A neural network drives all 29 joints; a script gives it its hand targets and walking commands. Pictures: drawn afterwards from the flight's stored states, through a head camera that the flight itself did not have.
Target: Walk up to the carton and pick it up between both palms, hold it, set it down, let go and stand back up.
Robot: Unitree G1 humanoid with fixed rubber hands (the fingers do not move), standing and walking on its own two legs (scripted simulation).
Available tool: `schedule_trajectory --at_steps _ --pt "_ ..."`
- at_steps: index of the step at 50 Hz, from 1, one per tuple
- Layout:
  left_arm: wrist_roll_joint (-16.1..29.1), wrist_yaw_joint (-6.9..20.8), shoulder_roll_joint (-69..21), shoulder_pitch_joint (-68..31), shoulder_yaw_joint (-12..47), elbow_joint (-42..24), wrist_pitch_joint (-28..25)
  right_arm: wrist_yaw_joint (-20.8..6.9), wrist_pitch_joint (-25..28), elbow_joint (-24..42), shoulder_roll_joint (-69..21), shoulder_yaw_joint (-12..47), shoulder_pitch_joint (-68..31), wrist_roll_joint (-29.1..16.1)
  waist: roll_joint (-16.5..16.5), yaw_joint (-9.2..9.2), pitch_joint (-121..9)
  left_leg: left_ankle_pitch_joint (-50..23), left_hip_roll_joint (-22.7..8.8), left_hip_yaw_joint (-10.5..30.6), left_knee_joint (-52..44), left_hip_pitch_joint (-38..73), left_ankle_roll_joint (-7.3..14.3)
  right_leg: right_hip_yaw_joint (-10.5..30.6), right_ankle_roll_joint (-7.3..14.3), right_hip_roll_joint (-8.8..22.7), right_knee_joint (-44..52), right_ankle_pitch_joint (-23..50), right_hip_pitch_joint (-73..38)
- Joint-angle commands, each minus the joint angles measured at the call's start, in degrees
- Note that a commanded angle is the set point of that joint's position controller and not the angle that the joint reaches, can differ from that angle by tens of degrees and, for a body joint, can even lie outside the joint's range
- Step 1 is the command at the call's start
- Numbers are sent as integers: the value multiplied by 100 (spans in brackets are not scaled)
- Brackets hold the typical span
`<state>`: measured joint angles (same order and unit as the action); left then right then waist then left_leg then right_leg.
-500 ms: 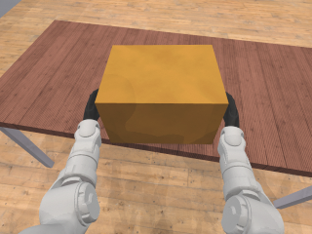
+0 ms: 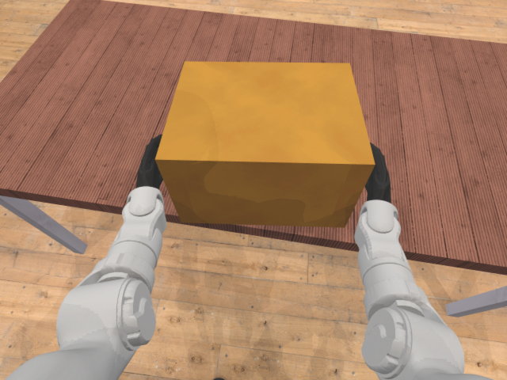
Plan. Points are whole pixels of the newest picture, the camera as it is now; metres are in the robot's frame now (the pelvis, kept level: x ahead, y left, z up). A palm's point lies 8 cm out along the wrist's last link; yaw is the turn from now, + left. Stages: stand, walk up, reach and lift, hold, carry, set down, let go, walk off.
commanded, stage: set down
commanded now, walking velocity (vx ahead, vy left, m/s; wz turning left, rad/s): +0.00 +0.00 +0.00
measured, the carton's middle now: (264, 144) +0.49 -0.04 +0.02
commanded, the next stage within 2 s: none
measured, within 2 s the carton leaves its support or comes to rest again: rests again in 0.88 s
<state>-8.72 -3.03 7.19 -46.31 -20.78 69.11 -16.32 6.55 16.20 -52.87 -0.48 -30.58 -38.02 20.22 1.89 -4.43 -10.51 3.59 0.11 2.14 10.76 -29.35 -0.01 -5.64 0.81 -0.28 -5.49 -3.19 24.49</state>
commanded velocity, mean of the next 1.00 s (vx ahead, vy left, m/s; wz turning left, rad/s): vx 0.00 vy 0.00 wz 0.00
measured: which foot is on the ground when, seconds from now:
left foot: down 0.00-1.00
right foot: down 0.00-1.00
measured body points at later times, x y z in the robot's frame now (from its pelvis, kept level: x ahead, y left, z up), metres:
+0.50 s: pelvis -0.01 +0.00 -0.01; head +0.16 -0.01 +0.40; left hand +0.46 +0.15 -0.05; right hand +0.40 -0.23 -0.05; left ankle -0.02 +0.12 -0.75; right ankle -0.04 -0.11 -0.75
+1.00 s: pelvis -0.04 +0.00 -0.04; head +0.16 +0.01 +0.36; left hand +0.48 +0.15 -0.07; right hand +0.40 -0.23 -0.07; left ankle -0.02 +0.12 -0.75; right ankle -0.04 -0.11 -0.75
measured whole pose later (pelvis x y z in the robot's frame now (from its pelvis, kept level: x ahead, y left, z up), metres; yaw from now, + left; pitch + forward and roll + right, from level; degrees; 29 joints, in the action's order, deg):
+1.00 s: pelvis -0.04 +0.00 -0.04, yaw -3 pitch +43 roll -3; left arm 12.0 -2.3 17.4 -63.8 -2.0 90.6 -29.3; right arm 2.6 27.0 -73.3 5.6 -24.2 -52.4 6.1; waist 2.9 -6.4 -19.4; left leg 7.6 -1.3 1.8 29.6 -64.5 -0.2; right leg -4.1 1.2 -1.3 -25.8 -7.6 60.7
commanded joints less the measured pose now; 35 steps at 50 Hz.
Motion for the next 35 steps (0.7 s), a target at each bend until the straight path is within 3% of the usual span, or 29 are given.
schedule_trajectory --at_steps 1,26,35 --pt "-294 985 -3272 -3975 1650 -788 -698 -1099 609 283 -2915 2059 -3456 384 170 -89 -4721 -2955 -105 -7 604 1619 -169 169 -107 20 -1045 4100 -2484" --pt "329 959 -3215 -4360 2103 346 -1460 -1272 1376 -637 -2825 2186 -3839 43 260 -178 -5937 -3160 -16 -75 1265 695 -212 228 -171 -147 -1639 3988 -931" --pt "753 973 -2822 -4431 2433 968 -1579 -1386 1495 -1304 -2487 2183 -4184 -263 405 -257 -5964 -2421 30 -74 1642 -58 -172 266 -137 -221 -2092 3167 -180"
